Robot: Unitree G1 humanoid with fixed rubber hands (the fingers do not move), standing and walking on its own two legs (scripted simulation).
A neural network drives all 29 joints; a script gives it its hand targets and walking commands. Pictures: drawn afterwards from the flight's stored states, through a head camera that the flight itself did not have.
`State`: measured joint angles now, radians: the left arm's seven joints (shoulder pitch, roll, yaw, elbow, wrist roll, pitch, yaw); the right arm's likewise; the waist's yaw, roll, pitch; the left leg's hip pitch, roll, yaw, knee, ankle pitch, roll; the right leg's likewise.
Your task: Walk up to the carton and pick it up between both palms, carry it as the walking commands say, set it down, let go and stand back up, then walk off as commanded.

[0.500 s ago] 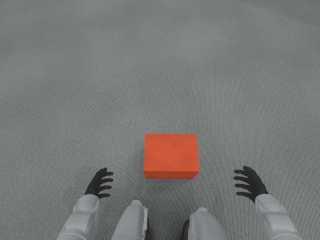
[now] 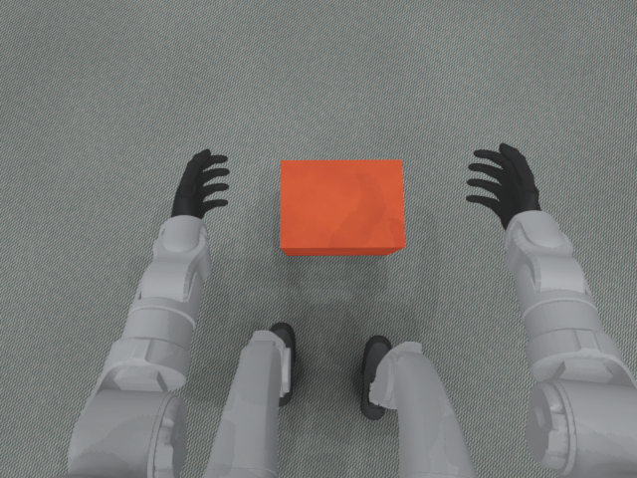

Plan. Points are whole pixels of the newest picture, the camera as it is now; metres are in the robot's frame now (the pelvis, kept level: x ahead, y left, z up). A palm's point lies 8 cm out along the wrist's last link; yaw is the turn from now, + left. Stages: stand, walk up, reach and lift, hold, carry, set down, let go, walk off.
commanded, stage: reach and lift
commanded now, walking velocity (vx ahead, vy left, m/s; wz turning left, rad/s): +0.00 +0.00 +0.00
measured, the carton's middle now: (338, 212) +0.50 -0.01 -0.57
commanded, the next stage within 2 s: none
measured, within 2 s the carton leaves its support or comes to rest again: neither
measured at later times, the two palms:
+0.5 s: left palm (217, 189) +0.46 +0.18 -0.19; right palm (497, 195) +0.46 -0.22 -0.19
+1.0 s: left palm (231, 210) +0.46 +0.20 -0.35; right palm (454, 213) +0.47 -0.21 -0.34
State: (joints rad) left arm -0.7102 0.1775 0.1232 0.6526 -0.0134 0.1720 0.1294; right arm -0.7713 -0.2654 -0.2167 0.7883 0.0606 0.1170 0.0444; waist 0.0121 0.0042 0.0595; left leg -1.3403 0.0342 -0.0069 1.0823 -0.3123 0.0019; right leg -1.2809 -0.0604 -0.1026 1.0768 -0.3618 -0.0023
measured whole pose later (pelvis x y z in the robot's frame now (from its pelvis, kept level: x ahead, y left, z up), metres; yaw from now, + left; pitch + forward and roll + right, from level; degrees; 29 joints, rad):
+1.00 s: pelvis -0.08 +0.01 -0.19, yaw -3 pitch +29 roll -2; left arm -1.26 0.35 0.20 0.64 -0.23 0.29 0.21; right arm -1.37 -0.48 -0.13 0.82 0.25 0.25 -0.03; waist 0.03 0.02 0.53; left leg -1.91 0.04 -0.01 1.82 -0.44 0.01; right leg -1.87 -0.05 -0.03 1.83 -0.47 0.00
